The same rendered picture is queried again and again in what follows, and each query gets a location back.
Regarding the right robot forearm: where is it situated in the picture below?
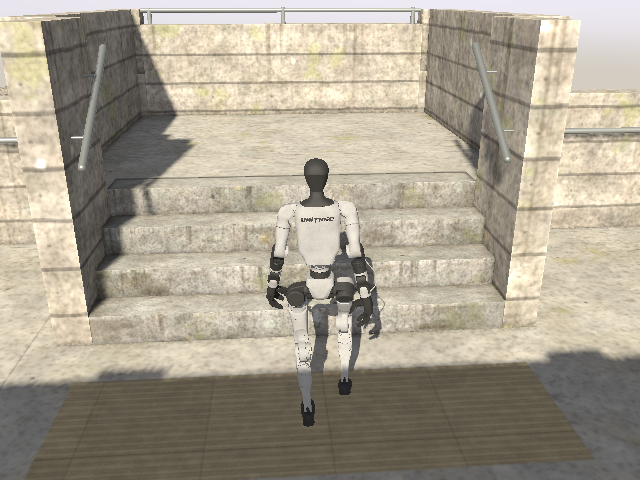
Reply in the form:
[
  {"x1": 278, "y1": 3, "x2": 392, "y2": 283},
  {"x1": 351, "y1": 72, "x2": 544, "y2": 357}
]
[{"x1": 351, "y1": 243, "x2": 371, "y2": 298}]

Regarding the robot left thigh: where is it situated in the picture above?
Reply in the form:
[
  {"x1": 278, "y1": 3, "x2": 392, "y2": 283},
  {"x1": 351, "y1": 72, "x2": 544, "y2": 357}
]
[{"x1": 286, "y1": 281, "x2": 312, "y2": 361}]

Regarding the right robot hand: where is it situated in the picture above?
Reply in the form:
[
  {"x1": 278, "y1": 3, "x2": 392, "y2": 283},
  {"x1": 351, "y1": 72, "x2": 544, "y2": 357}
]
[{"x1": 349, "y1": 296, "x2": 373, "y2": 327}]

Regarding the right robot upper arm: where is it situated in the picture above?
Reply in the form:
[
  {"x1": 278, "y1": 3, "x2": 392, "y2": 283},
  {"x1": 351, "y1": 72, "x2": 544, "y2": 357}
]
[{"x1": 338, "y1": 201, "x2": 361, "y2": 258}]

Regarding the left robot hand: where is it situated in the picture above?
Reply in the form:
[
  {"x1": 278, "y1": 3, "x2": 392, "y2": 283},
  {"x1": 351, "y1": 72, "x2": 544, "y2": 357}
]
[{"x1": 266, "y1": 285, "x2": 287, "y2": 309}]

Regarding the left robot upper arm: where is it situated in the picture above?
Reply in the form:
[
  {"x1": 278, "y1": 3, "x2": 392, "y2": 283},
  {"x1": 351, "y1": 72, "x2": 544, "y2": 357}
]
[{"x1": 274, "y1": 202, "x2": 297, "y2": 258}]

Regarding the robot head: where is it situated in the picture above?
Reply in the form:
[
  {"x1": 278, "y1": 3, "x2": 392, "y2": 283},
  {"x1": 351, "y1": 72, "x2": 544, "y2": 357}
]
[{"x1": 300, "y1": 158, "x2": 334, "y2": 207}]

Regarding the left robot forearm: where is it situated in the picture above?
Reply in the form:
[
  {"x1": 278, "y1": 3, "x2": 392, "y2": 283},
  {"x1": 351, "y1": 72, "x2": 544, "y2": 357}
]
[{"x1": 267, "y1": 244, "x2": 284, "y2": 288}]

